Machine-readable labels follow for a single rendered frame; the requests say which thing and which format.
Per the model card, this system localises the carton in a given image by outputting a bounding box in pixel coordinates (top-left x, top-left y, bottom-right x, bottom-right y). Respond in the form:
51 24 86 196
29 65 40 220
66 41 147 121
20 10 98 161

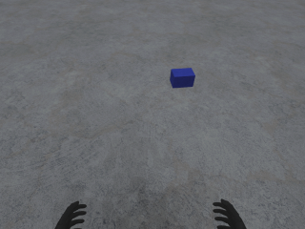
170 68 195 89

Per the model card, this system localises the robot right hand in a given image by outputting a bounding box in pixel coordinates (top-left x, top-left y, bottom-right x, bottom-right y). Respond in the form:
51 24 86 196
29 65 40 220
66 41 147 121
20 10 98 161
213 198 247 229

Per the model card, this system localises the robot left hand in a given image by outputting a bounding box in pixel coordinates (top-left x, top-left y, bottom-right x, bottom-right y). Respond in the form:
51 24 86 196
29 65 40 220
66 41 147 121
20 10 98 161
54 201 87 229

